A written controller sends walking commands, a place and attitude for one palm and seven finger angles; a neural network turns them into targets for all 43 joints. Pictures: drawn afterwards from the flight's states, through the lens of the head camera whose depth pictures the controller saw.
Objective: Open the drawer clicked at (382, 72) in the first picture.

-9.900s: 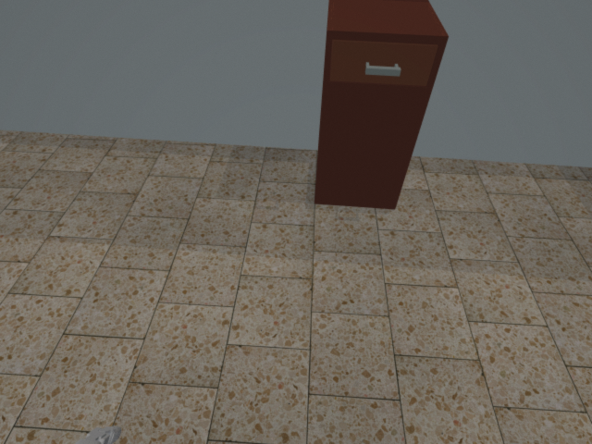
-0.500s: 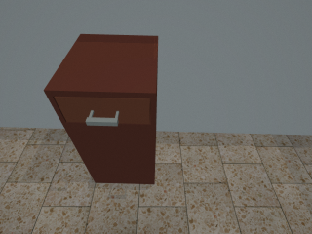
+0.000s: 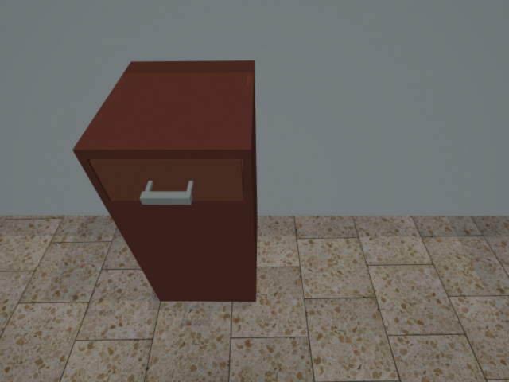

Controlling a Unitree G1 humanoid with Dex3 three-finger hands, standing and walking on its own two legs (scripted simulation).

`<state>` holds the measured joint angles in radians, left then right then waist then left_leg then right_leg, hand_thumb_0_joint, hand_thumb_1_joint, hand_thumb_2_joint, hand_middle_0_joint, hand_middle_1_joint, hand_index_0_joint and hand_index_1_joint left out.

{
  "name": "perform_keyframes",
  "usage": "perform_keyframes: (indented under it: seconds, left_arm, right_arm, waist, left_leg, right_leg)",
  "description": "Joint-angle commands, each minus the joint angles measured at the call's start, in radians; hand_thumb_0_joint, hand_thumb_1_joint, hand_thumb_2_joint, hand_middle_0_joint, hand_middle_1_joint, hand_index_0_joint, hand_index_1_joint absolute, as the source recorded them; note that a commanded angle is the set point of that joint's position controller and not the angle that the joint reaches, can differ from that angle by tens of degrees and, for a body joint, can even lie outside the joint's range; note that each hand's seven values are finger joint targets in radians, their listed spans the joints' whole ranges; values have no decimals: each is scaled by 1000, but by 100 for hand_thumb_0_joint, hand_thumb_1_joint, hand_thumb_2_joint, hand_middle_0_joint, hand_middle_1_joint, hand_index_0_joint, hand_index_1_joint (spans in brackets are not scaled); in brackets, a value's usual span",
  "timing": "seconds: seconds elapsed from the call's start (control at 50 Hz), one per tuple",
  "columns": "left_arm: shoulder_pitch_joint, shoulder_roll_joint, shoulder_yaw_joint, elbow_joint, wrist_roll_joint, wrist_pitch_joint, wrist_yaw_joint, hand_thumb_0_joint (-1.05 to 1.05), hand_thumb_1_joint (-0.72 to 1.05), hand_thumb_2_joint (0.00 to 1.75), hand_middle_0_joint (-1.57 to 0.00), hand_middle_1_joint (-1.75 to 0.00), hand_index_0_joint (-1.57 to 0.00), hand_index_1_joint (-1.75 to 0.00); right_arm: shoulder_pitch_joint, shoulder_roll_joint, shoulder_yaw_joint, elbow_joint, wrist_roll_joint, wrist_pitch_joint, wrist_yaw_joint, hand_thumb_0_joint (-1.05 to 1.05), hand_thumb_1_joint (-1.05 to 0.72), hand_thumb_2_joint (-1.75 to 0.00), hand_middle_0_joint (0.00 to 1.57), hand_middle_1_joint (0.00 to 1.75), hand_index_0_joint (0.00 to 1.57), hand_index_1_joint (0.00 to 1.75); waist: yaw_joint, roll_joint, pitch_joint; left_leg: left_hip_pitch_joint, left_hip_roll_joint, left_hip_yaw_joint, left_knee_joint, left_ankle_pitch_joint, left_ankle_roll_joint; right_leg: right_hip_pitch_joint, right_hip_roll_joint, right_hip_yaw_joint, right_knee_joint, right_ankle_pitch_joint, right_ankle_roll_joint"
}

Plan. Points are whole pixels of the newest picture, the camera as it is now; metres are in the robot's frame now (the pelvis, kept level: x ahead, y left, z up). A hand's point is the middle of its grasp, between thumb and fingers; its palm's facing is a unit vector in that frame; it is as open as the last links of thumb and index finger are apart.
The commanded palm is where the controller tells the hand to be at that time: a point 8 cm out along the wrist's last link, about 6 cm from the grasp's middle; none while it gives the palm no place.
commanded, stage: look again from close up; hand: left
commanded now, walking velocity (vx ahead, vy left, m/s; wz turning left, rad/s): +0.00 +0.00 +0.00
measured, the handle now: (168, 191) +0.54 +0.25 -0.06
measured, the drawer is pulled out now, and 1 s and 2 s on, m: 0.00 0.00 0.00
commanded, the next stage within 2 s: raise the hand with hooked fingers in 0.04 s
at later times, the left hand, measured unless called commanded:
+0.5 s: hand (152, 355) +0.18 +0.18 -0.05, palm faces -0.07 -0.32 -0.95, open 8.2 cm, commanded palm +0.14 +0.22 -0.02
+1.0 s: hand (126, 318) +0.22 +0.22 -0.01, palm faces -0.05 -0.13 -0.99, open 11.2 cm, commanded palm +0.20 +0.23 +0.05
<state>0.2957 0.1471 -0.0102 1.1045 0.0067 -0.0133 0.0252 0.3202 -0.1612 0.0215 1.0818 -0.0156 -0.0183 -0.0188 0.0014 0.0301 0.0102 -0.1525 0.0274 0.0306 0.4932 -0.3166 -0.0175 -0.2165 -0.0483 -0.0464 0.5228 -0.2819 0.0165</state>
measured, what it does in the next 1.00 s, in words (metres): stands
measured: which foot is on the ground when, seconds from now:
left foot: down 0.00-1.00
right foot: down 0.00-1.00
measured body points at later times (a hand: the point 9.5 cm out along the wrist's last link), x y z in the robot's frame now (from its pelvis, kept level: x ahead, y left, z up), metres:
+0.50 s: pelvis -0.03 -0.01 -0.02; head -0.01 -0.04 +0.42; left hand +0.17 +0.19 +0.00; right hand +0.19 -0.27 -0.09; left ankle -0.03 +0.13 -0.74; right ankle +0.00 -0.13 -0.74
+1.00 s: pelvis -0.02 +0.00 -0.02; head +0.01 -0.03 +0.42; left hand +0.21 +0.23 +0.04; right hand +0.16 -0.21 -0.14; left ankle -0.03 +0.13 -0.74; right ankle +0.00 -0.13 -0.74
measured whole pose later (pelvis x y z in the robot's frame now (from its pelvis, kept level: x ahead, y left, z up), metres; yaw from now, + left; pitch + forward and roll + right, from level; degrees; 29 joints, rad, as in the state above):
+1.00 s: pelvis -0.02 +0.00 -0.02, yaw -2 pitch +7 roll +1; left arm 0.28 0.34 -0.09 -0.02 1.00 0.12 0.26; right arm 0.18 -0.20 0.03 0.58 -0.04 0.07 -0.01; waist 0.05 0.06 -0.07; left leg -0.45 0.03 0.06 0.74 -0.40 -0.02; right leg -0.53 -0.05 0.00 0.77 -0.35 0.01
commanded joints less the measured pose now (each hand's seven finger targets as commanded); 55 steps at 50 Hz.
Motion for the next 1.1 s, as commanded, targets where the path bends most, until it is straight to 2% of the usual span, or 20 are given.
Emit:
perform_keyframes:
  seconds: [0.0, 0.1, 0.12, 0.14, 0.16, 0.18, 0.2, 0.22, 0.24, 0.28, 0.36, 0.44, 0.52, 0.58, 0.66, 0.7, 0.78, 0.84, 0.94, 1.08]
  left_arm:
    - [55, 103, 20, -25, 3, -10, 6, 0, 90, 90, -20, -30, -20, -30]
    - [53, 101, 21, -20, 3, -10, 5, 0, 90, 90, -20, -30, -20, -30]
    - [137, 148, 32, 13, 8, -28, 48, 0, 90, 90, -20, -30, -20, -30]
    - [-665, 429, -9, -1463, 164, -217, 45, 0, 88, 89, -20, -32, -20, -32]
    - [-197, 371, 45, -1158, 185, -128, 124, 0, 85, 88, -20, -33, -20, -33]
    - [-155, 284, 33, -1129, 134, -62, 185, 0, 83, 87, -21, -34, -21, -34]
    - [105, 81, -71, -976, 172, 35, 197, 0, 81, 86, -21, -36, -21, -36]
    - [-34, 103, -103, -1165, 219, 24, 200, 0, 78, 85, -21, -37, -21, -37]
    - [-14, 176, -61, -1167, 321, 15, 227, 0, 76, 84, -21, -39, -21, -39]
    - [41, 176, -74, -1099, 498, 19, 278, 0, 71, 82, -21, -42, -21, -42]
    - [394, 129, -87, -956, 815, 20, 341, 0, 62, 78, -22, -48, -22, -48]
    - [340, 221, -9, -1087, 1005, -26, 382, 0, 53, 74, -23, -54, -23, -54]
    - [103, 311, 58, -1241, 1128, -33, 474, 0, 43, 70, -23, -60, -23, -60]
    - [-219, 378, 76, -1444, 1160, -78, 541, 0, 36, 67, -24, -64, -24, -64]
    - [-218, 364, 51, -1445, 1117, -128, 563, 0, 27, 63, -25, -70, -25, -70]
    - [-195, 336, 37, -1385, 1082, -84, 545, 0, 22, 61, -25, -74, -25, -74]
    - [-40, 295, 22, -1233, 1024, 101, 450, 0, 13, 57, -25, -80, -25, -80]
    - [-4, 298, -13, -1228, 988, 187, 332, 0, 6, 54, -26, -84, -26, -84]
    - [-82, 379, 38, -1314, 1014, 118, 255, 0, -6, 49, -27, -92, -27, -92]
    - [-218, 408, 110, -1411, 1022, -30, 364, 0, -22, 42, -28, -102, -28, -102]
  right_arm:
    - [68, -86, -16, -14, 3, -9, -9, 0, -90, -90, 20, 30, 20, 30]
    - [75, -74, -16, 3, 4, -7, -10, 0, -90, -90, 20, 30, 20, 30]
    - [-70, -111, -34, -73, 10, -12, -3, 0, -90, -90, 20, 30, 20, 30]
    - [-70, -258, -34, -388, 57, -168, -59, 0, -90, -90, 20, 30, 20, 30]
    - [-148, -171, -41, -335, 40, -256, -100, 0, -90, -90, 20, 30, 20, 30]
    - [-133, -181, -64, -272, 57, -285, -104, 0, -90, -90, 20, 30, 20, 30]
    - [-133, -122, -54, -292, 74, -290, -101, 0, -90, -90, 20, 30, 20, 30]
    - [-180, -156, -51, -371, 75, -306, -94, 0, -90, -90, 20, 30, 20, 30]
    - [-191, -191, -62, -374, 49, -304, -94, 0, -90, -90, 20, 30, 20, 30]
    - [-182, -199, -67, -449, 10, -280, -75, 0, -90, -90, 20, 30, 20, 30]
    - [-237, -194, -104, -591, -37, -160, -12, 0, -90, -90, 20, 30, 20, 30]
    - [-321, -179, -95, -678, -31, -38, 45, 0, -90, -90, 20, 30, 20, 30]
    - [-306, -154, -101, -715, -52, 8, 52, 0, -90, -90, 20, 30, 20, 30]
    - [-301, -146, -105, -701, -74, 15, 39, 0, -90, -90, 20, 30, 20, 30]
    - [-294, -154, -98, -693, -76, -7, 33, 0, -90, -90, 20, 30, 20, 30]
    - [-302, -159, -94, -687, -72, -10, 31, 0, -90, -90, 20, 30, 20, 30]
    - [-332, -162, -80, -692, -38, 18, 18, 0, -90, -90, 20, 30, 20, 30]
    - [-358, -162, -56, -703, -5, 39, 3, 0, -90, -90, 20, 30, 20, 30]
    - [-317, -161, -43, -680, -27, 31, -7, 0, -90, -90, 20, 30, 20, 30]
    - [-262, -163, -83, -650, -51, 3, 2, 0, -90, -90, 20, 30, 20, 30]
  waist:
    - [3, -38, 68]
    - [3, -35, 75]
    - [58, -229, 134]
    - [-51, 115, -382]
    - [36, 273, -316]
    - [13, 242, -232]
    - [9, 113, -163]
    - [3, 88, -74]
    - [-13, 19, -99]
    - [-19, -145, -28]
    - [92, -282, -32]
    - [151, -225, -154]
    - [118, -51, -259]
    - [48, 16, -370]
    - [18, 91, -386]
    - [-1, 36, -343]
    - [50, -35, -329]
    - [76, -192, -276]
    - [86, -89, -228]
    - [64, 32, -311]
  left_leg:
    - [-80, 63, -51, -114, 165, 46]
    - [-81, 62, -45, -115, 163, 41]
    - [-206, 65, -7, 125, 146, -1]
    - [105, -24, 17, -61, 305, 67]
    - [114, -10, 30, -62, 450, 67]
    - [21, -3, 23, -50, 324, 30]
    - [-60, 5, 11, -57, 283, 35]
    - [-100, -7, -15, -51, 223, 34]
    - [-119, -13, -16, -22, 174, 40]
    - [-229, -48, -24, 37, 80, 44]
    - [-359, -72, 2, 102, 35, 22]
    - [-421, -77, 28, 143, 106, 20]
    - [-370, -86, 30, 218, 88, 32]
    - [-273, -78, -4, 330, 88, 38]
    - [-239, -69, -20, 398, 67, 41]
    - [-280, -64, -28, 379, 62, 40]
    - [-343, -57, -8, 262, 122, 37]
    - [-342, -49, -2, 173, 97, 36]
    - [-278, -44, -1, 119, 163, 43]
    - [-156, -44, -17, 145, 272, 32]
  right_leg:
    - [17, -48, 52, -93, 130, -43]
    - [20, -51, 52, -104, 136, -45]
    - [23, -129, 135, -116, 671, -19]
    - [96, -15, 185, -10, 486, -52]
    - [59, 22, 76, 30, 267, -72]
    - [-27, 34, 27, 15, 131, -58]
    - [-50, 40, 11, 15, 119, -49]
    - [-92, 32, 14, 9, 103, -45]
    - [-147, 42, 18, 12, 50, -48]
    - [-267, 52, 20, 18, -102, -46]
    - [-265, 59, 73, 20, -199, -67]
    - [-197, 47, 117, 118, 12, -88]
    - [-281, 54, 151, 167, -8, -89]
    - [-439, 47, 186, 212, -61, -85]
    - [-550, 45, 139, 249, -89, -82]
    - [-521, 54, 103, 245, -57, -72]
    - [-265, 63, 33, 205, 108, -57]
    - [-151, 52, 41, 146, 92, -42]
    - [-112, 45, 31, 120, 140, -51]
    - [-177, 56, 26, 129, 154, -66]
